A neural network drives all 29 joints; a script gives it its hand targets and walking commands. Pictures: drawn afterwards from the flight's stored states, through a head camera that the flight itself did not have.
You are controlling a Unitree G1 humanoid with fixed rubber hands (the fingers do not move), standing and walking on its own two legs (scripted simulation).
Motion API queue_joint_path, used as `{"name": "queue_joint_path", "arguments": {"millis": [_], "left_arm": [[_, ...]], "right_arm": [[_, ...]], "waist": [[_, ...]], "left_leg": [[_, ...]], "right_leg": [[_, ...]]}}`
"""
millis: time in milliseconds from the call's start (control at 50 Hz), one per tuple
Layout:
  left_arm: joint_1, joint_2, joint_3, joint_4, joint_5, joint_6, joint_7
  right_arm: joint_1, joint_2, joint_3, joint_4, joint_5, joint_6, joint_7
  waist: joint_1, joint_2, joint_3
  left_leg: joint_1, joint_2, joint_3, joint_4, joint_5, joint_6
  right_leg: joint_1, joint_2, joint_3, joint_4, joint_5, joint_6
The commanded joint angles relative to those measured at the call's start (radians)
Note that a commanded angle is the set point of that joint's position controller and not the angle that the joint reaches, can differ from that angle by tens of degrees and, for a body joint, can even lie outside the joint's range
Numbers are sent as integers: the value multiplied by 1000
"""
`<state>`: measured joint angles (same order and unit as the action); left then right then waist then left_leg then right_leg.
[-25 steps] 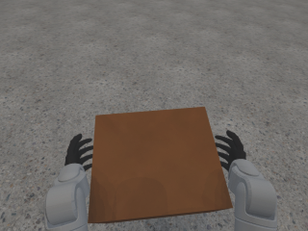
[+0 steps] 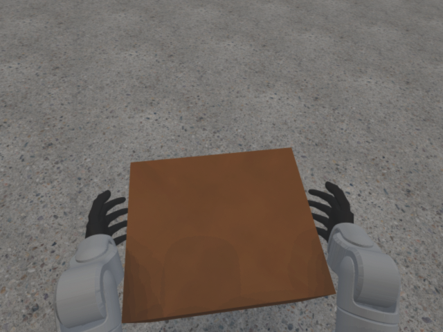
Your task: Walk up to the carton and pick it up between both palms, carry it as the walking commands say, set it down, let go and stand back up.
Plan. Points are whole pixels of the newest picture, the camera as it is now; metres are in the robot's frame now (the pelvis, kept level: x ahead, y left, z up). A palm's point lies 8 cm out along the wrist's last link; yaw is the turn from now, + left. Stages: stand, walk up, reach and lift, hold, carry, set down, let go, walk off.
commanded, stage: carry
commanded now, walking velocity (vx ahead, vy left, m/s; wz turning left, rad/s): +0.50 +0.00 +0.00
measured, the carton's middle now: (220, 235) +0.28 +0.01 +0.01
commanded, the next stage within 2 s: none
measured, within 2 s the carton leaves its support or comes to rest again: neither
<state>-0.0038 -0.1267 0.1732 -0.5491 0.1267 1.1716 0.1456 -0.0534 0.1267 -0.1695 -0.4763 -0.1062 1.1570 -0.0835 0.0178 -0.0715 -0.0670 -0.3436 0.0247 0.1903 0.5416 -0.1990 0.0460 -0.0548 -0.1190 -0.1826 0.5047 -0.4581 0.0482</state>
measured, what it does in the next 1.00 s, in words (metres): walks ahead: right foot, then left foot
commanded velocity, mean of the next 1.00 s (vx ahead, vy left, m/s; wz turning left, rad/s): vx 0.50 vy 0.00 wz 0.00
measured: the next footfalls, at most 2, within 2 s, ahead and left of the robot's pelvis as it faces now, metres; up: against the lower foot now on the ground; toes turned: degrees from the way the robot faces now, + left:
right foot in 0.40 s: +0.42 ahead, -0.12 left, +0.00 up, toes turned -9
left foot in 0.94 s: +0.78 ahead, +0.08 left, +0.00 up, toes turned +11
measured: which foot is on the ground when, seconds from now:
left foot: down 0.00-0.44, up 0.46-0.92, down 0.94-1.00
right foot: down 0.00-0.00, up 0.02-0.38, down 0.40-1.00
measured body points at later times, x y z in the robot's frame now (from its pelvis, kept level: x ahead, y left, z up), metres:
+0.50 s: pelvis +0.30 -0.05 +0.01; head +0.32 -0.05 +0.45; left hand +0.54 +0.16 +0.08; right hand +0.57 -0.22 +0.08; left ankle +0.10 +0.07 -0.62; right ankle +0.39 -0.11 -0.73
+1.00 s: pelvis +0.64 -0.01 -0.01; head +0.64 +0.01 +0.44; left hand +0.89 +0.19 +0.07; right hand +0.89 -0.19 +0.08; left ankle +0.74 +0.07 -0.73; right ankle +0.40 -0.11 -0.69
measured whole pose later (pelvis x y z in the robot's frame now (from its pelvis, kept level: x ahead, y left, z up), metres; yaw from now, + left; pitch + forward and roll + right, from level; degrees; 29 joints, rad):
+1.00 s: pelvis +0.64 -0.01 -0.01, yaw +0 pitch +2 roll +2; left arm -0.01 -0.12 0.20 -0.53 0.11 1.18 0.13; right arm -0.06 0.13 -0.15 -0.48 -0.11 1.18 -0.10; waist -0.03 -0.08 -0.05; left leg -0.44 -0.01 0.26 0.53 -0.15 0.12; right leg 0.07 -0.11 -0.16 0.63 -0.45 0.03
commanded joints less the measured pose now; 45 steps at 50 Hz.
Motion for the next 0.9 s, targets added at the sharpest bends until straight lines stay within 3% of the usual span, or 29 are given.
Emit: {"name": "queue_joint_path", "arguments": {"millis": [0, 20, 40, 60, 100, 180, 260, 320, 340, 360, 380, 400, 420, 440, 460, 480, 520, 620, 720, 780, 840, 880], "left_arm": [[-502, -756, -815, -85, -409, 23, -266], [-484, -785, -821, -61, -416, 17, -271], [-441, -829, -815, -35, -413, 13, -273], [-404, -851, -803, -15, -406, 8, -275], [-367, -855, -785, 5, -387, 3, -269], [-384, -839, -795, -44, -366, -9, -242], [-393, -807, -808, -69, -371, 9, -230], [-417, -774, -812, -94, -388, 20, -227], [-413, -768, -808, -97, -390, 22, -226], [-389, -762, -798, -84, -392, 27, -226], [-369, -758, -788, -81, -393, 30, -229], [-365, -740, -776, -60, -385, 28, -234], [-354, -776, -777, -40, -400, 21, -238], [-381, -793, -785, -55, -405, 23, -241], [-402, -816, -798, -65, -410, 17, -248], [-401, -848, -804, -55, -411, 11, -254], [-437, -879, -825, -84, -432, -1, -269], [-415, -806, -809, -32, -437, 1, -290], [-430, -738, -780, -13, -422, 13, -287], [-436, -732, -766, -17, -414, 19, -280], [-435, -737, -765, -31, -414, 25, -272], [-441, -740, -775, -58, -420, 27, -268]], "right_arm": [[-310, 769, 701, -20, 333, 11, 175], [-355, 790, 741, -79, 343, 8, 176], [-409, 818, 775, -131, 364, 4, 180], [-417, 837, 794, -141, 378, 2, 184], [-377, 839, 793, -107, 381, 6, 196], [-374, 816, 790, -110, 397, 12, 212], [-333, 773, 758, -121, 386, 22, 205], [-307, 757, 745, -127, 372, 34, 194], [-308, 757, 746, -135, 371, 37, 190], [-302, 748, 746, -138, 363, 40, 185], [-325, 736, 745, -144, 359, 44, 182], [-326, 718, 769, -179, 357, 48, 179], [-381, 733, 791, -199, 387, 47, 186], [-360, 781, 797, -153, 383, 49, 187], [-337, 823, 800, -105, 371, 46, 188], [-332, 846, 799, -80, 373, 41, 196], [-346, 873, 800, -85, 373, 22, 205], [-331, 834, 788, -55, 335, 18, 180], [-354, 805, 781, -34, 333, 40, 169], [-394, 805, 791, -56, 347, 49, 171], [-400, 806, 792, -73, 357, 55, 176], [-392, 807, 785, -81, 365, 54, 178]], "waist": [[-68, 323, -208], [-65, 165, -159], [-53, 84, -157], [-46, 68, -166], [-47, 134, -148], [-48, 195, -104], [-46, 242, -59], [-43, 247, -105], [-28, 220, -157], [-10, 169, -241], [25, 63, -328], [9, -213, -359], [2, -214, -312], [0, -81, -274], [3, 2, -279], [4, 20, -275], [-3, -5, -235], [-13, -74, -105], [-17, -57, -5], [-12, -73, 18], [-9, -87, -19], [-16, -104, -99]], "left_leg": [[605, 370, -669, -280, 254, 251], [545, 385, -612, -271, 341, 234], [540, 357, -515, -271, 308, 187], [539, 322, -433, -287, 289, 140], [523, 282, -339, -335, 312, 92], [502, 230, -184, -358, 398, 73], [441, 188, -84, -369, 465, 39], [442, 176, -14, -246, 705, -3], [429, 161, 29, -122, 724, -24], [350, 129, 39, 54, 660, -41], [146, 116, 20, 299, 420, -52], [-168, -4, -10, 617, -113, -75], [-289, -38, -140, 794, -320, -43], [-287, 38, -200, 826, -264, -29], [-302, 77, -228, 793, -189, -24], [-267, 100, -221, 726, -146, -29], [-200, 98, -172, 606, -103, -48], [-319, 96, -111, 418, 33, -67], [-316, 63, -42, 225, 160, -73], [-271, 39, 4, 106, 209, -52], [-183, 16, 23, -8, 221, -15], [-32, -27, 65, -68, 198, -3]], "right_leg": [[-592, 100, 54, 532, -127, -13], [-641, 63, 105, 637, -130, -17], [-657, 27, 139, 633, -56, -27], [-650, 2, 155, 573, 14, -31], [-626, 2, 116, 423, 95, -20], [-577, 44, 38, 210, 253, -17], [-463, 87, -35, 23, 403, -24], [-287, 119, -75, -60, 476, -43], [-165, 138, -100, -106, 500, -48], [33, 139, -90, -104, 449, -65], [266, 8, 75, -90, 302, -109], [405, -286, 570, -199, 201, -246], [355, -317, 694, -260, 375, -296], [272, -311, 561, -271, 468, -264], [277, -284, 442, -268, 493, -212], [222, -237, 352, -283, 459, -156], [100, -182, 239, -329, 353, -109], [89, -178, 161, -427, 350, -139], [91, -107, 45, -430, 465, -128], [103, -97, 12, -404, 553, -129], [163, -115, 5, -347, 750, -125], [213, -114, -22, -201, 1014, -100]]}}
